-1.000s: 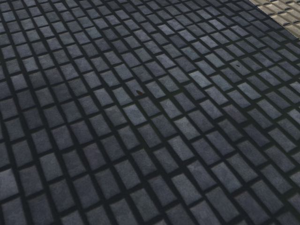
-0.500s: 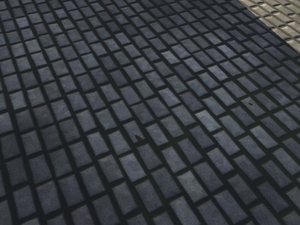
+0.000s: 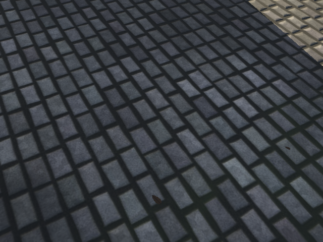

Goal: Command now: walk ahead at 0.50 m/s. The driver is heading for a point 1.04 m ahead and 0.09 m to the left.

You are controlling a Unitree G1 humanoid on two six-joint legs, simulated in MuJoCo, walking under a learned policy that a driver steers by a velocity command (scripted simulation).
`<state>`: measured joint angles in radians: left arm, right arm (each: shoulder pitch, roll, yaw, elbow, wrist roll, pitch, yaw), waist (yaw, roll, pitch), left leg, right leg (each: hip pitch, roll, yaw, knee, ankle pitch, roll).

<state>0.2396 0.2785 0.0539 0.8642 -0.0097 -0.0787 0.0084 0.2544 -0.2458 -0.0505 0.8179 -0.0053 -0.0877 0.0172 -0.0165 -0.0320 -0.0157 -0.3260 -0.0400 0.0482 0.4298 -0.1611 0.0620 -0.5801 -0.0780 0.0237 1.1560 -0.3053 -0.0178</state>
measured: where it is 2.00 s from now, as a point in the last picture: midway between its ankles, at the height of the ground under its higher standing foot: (165, 138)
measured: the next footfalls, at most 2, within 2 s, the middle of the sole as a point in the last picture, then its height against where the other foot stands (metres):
right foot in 0.34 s outside the picture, level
left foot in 0.86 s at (138, 210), level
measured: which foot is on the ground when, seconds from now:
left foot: down 0.00-0.36, up 0.38-0.84, down 0.86-1.00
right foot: up 0.00-0.32, down 0.34-0.88, up 0.90-1.00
